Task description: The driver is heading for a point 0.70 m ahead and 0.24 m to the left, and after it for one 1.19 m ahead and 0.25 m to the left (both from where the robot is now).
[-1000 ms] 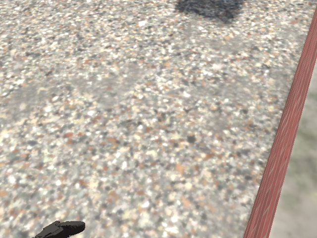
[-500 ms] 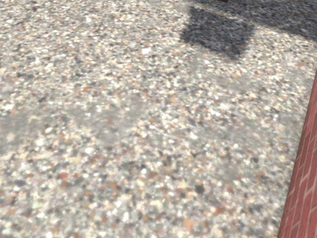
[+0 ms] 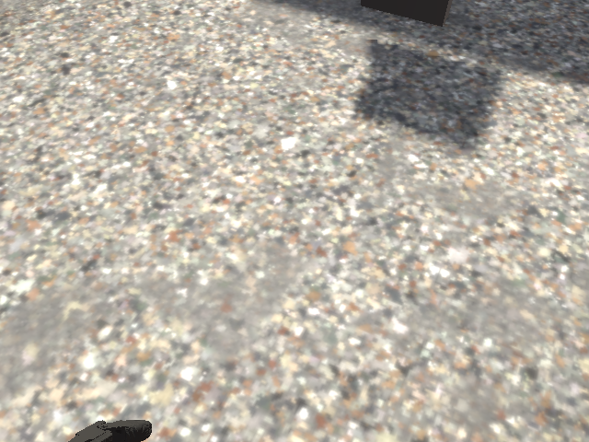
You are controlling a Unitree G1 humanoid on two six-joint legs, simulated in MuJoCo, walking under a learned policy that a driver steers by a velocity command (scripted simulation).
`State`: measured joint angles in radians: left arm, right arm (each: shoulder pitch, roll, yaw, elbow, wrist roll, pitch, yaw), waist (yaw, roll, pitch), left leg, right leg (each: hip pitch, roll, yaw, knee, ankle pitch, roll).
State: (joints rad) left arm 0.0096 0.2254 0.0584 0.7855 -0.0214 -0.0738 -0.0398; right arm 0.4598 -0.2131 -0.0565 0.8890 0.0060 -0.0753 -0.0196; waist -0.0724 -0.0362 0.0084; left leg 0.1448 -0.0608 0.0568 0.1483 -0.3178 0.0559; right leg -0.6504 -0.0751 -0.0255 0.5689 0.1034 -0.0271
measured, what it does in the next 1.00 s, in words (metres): walks ahead, turning left: right foot, then left foot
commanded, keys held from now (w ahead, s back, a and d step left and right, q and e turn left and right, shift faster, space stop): w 0.14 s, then w+q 0.42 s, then q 0.36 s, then w+q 0.08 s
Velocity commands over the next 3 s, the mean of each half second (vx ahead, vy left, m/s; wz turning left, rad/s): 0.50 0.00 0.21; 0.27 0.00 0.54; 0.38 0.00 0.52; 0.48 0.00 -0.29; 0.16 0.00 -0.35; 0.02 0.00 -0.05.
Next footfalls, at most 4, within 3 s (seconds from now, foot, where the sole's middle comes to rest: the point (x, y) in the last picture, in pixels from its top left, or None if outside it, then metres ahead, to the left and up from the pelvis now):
0.10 right None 0.26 -0.12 -0.77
0.64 left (215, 420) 0.55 0.15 -0.77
1.16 right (281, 345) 0.73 -0.01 -0.77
1.60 left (119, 344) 0.76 0.39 -0.77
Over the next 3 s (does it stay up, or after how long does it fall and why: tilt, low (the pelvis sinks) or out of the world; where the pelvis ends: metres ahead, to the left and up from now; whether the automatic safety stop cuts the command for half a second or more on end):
stays up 1.08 0.43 0.00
